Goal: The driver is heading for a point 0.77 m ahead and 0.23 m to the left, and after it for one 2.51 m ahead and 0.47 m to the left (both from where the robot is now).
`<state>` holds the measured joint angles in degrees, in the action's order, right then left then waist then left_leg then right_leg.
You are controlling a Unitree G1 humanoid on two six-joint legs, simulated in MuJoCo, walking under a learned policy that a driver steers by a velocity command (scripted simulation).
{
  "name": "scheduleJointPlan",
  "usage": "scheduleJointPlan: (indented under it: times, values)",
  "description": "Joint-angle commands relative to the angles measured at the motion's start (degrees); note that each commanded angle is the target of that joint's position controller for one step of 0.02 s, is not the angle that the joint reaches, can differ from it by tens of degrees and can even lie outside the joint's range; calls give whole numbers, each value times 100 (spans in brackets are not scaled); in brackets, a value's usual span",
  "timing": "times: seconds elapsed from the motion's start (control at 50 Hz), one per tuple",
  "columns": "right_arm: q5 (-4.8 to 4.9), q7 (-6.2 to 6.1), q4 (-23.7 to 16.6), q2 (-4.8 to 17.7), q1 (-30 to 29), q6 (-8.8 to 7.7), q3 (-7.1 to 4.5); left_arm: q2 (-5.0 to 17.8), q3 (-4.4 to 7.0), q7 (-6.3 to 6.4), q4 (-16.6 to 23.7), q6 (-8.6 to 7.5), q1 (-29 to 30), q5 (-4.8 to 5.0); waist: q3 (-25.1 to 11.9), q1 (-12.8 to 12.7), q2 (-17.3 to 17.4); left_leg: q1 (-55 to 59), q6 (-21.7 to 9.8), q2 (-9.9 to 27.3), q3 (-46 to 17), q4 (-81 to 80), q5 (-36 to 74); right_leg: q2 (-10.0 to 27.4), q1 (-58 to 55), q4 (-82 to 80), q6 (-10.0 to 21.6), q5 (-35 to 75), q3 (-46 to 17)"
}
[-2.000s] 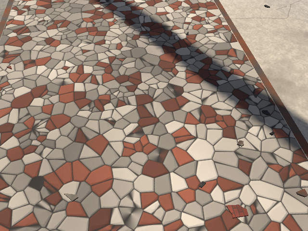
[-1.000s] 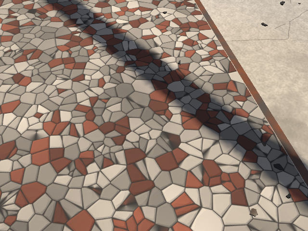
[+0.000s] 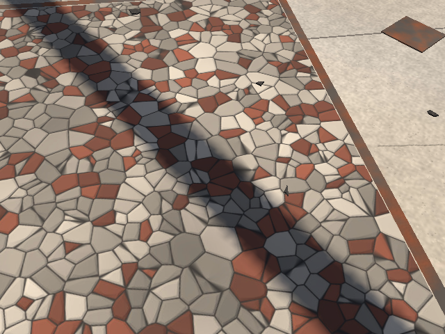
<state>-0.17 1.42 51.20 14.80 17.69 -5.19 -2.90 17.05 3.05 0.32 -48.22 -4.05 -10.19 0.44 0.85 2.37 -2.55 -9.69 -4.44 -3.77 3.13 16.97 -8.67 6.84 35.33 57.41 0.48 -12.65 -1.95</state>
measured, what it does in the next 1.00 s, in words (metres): walks ahead, turning left: right foot, then left foot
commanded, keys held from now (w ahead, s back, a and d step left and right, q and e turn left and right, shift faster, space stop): w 0.06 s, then w+q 0.94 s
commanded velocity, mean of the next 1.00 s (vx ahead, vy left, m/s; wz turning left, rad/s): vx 0.50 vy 0.00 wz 0.42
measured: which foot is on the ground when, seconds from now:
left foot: down 0.00-0.30, up 0.32-0.78, down 0.80-1.00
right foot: up 0.00-0.26, down 0.28-0.80, up 0.82-1.00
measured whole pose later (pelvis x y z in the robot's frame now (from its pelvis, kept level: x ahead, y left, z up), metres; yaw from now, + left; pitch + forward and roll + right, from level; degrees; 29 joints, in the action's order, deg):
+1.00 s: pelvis +0.51 +0.09 -0.01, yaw +28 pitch +1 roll -1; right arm 0.5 1.4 43.0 15.6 16.6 -2.7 -4.4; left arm 17.3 4.0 0.0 -46.7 -6.2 -6.3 0.0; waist 3.6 1.5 -1.4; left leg -15.3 -6.1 -5.3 -1.2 24.3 -9.7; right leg 5.7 31.1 62.6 -0.6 -17.5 -2.7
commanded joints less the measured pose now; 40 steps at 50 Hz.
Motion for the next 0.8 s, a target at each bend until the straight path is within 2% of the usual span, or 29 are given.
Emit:
scheduleJointPlan:
  times: [0.02, 0.06, 0.1, 0.18, 0.24, 0.26, 0.28, 0.3, 0.32, 0.34, 0.36, 0.38, 0.4, 0.42, 0.44, 0.46, 0.5, 0.56, 0.62, 0.68, 0.72, 0.76, 0.78, 0.8]
  values:
    - [27, -88, -298, 907, -184, -80, -193, 249, 55, 3, 327, -12, 96, -39, 27, -168, 522, 152, -898, 1552, -1094, -1037, 1155, 179, 377, -810, -122, 928, -111]
    - [51, -122, -229, 930, -49, -51, -188, 164, 23, -37, 413, -49, 467, -22, 110, -43, 549, 158, -761, 1393, -803, -1065, 1157, 61, 223, -1546, -119, 1536, 10]
    - [99, -141, -97, 956, 257, -19, -188, 115, -4, -73, 550, -88, 949, -10, 221, 130, 506, 212, -716, 1356, -801, -1029, 1041, -94, 48, -2118, -136, 1848, 106]
    - [148, -179, 69, 1016, 609, 113, -218, 194, -6, -197, 777, -187, 1525, 37, 342, 243, 563, 824, -708, 1614, -1126, -607, 1054, -287, 62, -2794, -99, 1613, 21]
    - [156, -233, 72, 1115, 514, 189, -281, 442, 79, -237, 732, -267, 1214, 38, 159, -58, 758, 1054, -558, 1769, -1404, -105, 1478, -414, -617, -3080, 56, 1094, 0]
    - [158, -237, 40, 1114, 394, 208, -280, 573, 156, -215, 600, -289, 727, 28, -96, -350, 777, 959, -455, 1619, -1322, 388, 2085, -526, -1362, -3251, 172, 1017, 122]
    - [114, -232, -17, 947, 359, 209, -220, 856, 292, -163, 360, -306, -140, -17, -724, -723, 685, 510, -285, 1275, -1117, 1399, 2225, -393, -2729, -3117, 377, 1118, 54]
    - [-21, -233, -225, 588, 337, 202, -91, 1283, 402, -101, 235, -288, -1161, -101, -1696, -1071, -29, -629, -53, 770, -787, 3215, 657, 735, -4448, -2895, 719, 1101, -1093]
    - [125, -207, -318, 29, 1108, 95, 47, 1500, 448, -127, 126, -214, -1269, -93, -2345, -641, -1721, -2656, 220, 44, -648, 4904, -2495, 1849, -5967, -3587, 1480, -163, -3524]
    - [249, -212, -220, 714, 816, 56, -109, 849, 284, -125, 227, -205, -1101, -56, -1873, -819, -1003, -3169, 209, 395, -1172, 5551, -2478, 1653, -5545, -3920, 1294, -912, -3530]
    - [311, -216, -352, 963, 339, 49, -201, 577, 204, -103, 267, -211, -739, -32, -1086, -798, -664, -3405, 172, 624, -1067, 5612, -1930, 1482, -4804, -4036, 1048, -795, -2603]
    - [282, -242, -371, 873, 151, 69, -206, 476, 166, -107, 277, -219, -384, -55, -696, -625, -278, -3182, 203, 865, -961, 5474, -1454, 1266, -4060, -4211, 950, -276, -2008]
    - [216, -248, -395, 794, 53, 110, -236, 331, 137, -116, 256, -224, -137, -75, -375, -491, -246, -3013, 228, 1012, -956, 5223, -1151, 1079, -3500, -4409, 913, 105, -1515]
    - [215, -230, -402, 670, 153, 180, -249, 288, 126, -112, 233, -244, 8, -125, -266, -323, -406, -2698, 243, 1151, -974, 5091, -943, 968, -3102, -4589, 877, 329, -1119]
    - [228, -215, -427, 548, 177, 250, -243, 264, 138, -112, 204, -265, 89, -128, -187, -254, -418, -2566, 264, 1200, -925, 5007, -862, 915, -2877, -4749, 907, 489, -856]
    - [227, -207, -486, 450, 123, 315, -235, 301, 157, -106, 165, -289, 118, -116, -94, -210, -358, -2593, 294, 1237, -890, 4924, -788, 919, -2740, -4870, 957, 707, -604]
    - [188, -205, -644, 405, -85, 399, -237, 443, 216, -70, 84, -316, 92, -121, 42, -177, -199, -2828, 356, 1282, -910, 4608, -447, 955, -2688, -5019, 1031, 1035, -225]
    - [155, -129, -807, 374, -438, 391, -218, 597, 274, -7, -7, -279, 5, -128, 140, -244, -95, -2945, 404, 1264, -823, 3699, 378, 861, -2839, -5098, 990, 1328, 391]
    - [142, -1, -1006, 299, -1037, 343, -157, 741, 317, 41, -55, -213, -135, -87, 285, -457, 7, -2771, 358, 1170, -469, 2796, 937, 816, -2981, -5108, 905, 1445, 890]
    - [142, 92, -1246, 328, -1508, 355, -137, 882, 372, 56, -153, -113, -399, 0, 432, -599, 33, -2835, 241, 1091, -265, 2284, 799, 969, -3494, -4965, 818, 1544, 1113]
    - [139, 141, -1384, 416, -1631, 375, -165, 984, 415, 56, -196, -28, -467, 71, 452, -556, -18, -2797, 95, 976, -119, 2096, 382, 1085, -3872, -4668, 719, 2036, 1230]
    - [128, 156, -1418, 608, -1351, 406, -265, 1147, 465, 68, -163, 50, -360, 133, 159, -286, -184, -2159, -127, 627, 201, 2046, -201, 1086, -4057, -3896, 591, 3791, 1408]
    - [144, 145, -1298, 779, -777, 421, -377, 1190, 477, 70, -139, 101, -265, 167, -175, 74, -186, -1385, -281, 356, 383, 1908, -290, 983, -3969, -3029, 498, 4551, 1542]
    - [169, 85, -1016, 1104, 200, 440, -576, 1081, 429, 72, -111, 128, -228, 165, -677, 569, -23, 29, -494, 54, 418, 1604, -4, 728, -3430, -1734, 302, 4481, 1697]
